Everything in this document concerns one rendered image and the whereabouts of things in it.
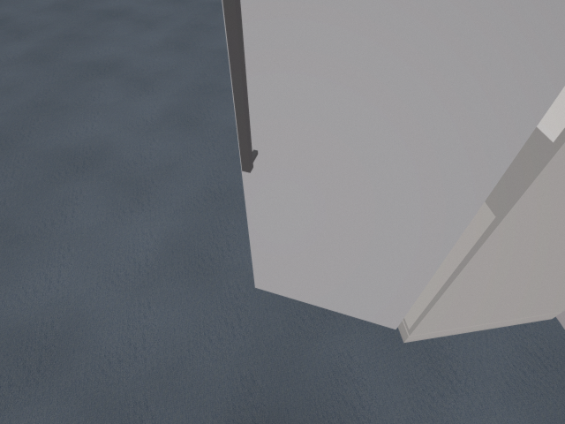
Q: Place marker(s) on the fridge door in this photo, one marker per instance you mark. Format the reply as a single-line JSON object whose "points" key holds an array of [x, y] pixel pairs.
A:
{"points": [[382, 126]]}

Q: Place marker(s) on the handle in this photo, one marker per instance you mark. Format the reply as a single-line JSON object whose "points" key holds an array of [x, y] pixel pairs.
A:
{"points": [[235, 39]]}

